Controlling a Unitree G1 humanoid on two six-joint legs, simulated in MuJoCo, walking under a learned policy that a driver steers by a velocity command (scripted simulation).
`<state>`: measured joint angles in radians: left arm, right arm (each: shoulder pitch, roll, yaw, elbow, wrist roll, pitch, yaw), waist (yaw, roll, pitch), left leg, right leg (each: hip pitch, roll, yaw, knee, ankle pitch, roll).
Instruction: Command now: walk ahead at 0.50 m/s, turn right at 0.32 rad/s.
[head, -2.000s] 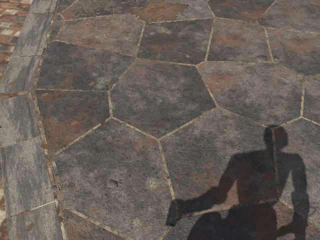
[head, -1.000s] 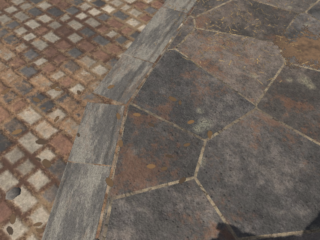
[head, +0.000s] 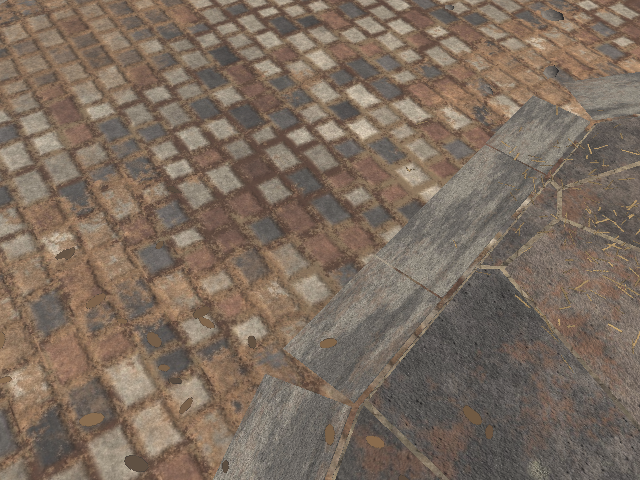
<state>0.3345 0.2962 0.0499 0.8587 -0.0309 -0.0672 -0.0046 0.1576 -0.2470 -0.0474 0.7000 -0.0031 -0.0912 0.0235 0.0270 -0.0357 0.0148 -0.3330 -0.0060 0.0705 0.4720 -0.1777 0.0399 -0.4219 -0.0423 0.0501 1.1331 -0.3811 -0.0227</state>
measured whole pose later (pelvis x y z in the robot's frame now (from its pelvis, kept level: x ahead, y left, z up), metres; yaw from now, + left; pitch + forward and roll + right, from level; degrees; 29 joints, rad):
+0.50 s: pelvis +0.26 -0.08 -0.02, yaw -17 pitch +2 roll +1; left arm 0.15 0.29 0.07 0.68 -0.02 -0.04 -0.04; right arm 0.27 -0.29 -0.06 0.83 0.02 -0.09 0.00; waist -0.02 -0.01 0.06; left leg -0.26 0.05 0.02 1.17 -0.48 -0.01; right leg -0.46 0.06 -0.04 0.62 -0.20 -0.10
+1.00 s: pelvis +0.54 -0.13 -0.01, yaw -34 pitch +2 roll +1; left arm 0.35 0.30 0.06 0.71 -0.03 -0.02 0.01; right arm 0.12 -0.27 -0.06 0.70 -0.01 -0.11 0.02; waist 0.03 -0.03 0.01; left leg -0.39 -0.03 0.01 0.53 -0.17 0.02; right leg -0.35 0.06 0.13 1.14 -0.46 -0.03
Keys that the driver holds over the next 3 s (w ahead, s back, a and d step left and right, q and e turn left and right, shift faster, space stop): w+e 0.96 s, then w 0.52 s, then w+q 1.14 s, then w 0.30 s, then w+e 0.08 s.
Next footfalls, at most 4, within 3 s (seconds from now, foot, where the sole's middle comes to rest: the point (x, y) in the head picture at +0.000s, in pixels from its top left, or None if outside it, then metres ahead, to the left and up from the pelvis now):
0.42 right None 0.35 -0.17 -0.77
0.90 left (373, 385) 0.69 -0.10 -0.77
1.40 right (535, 373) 0.74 -0.47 -0.77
1.94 left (496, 242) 1.12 -0.44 -0.77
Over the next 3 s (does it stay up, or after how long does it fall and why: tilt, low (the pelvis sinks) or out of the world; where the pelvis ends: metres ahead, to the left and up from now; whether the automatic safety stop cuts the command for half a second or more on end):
stays up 1.48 -0.56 -0.01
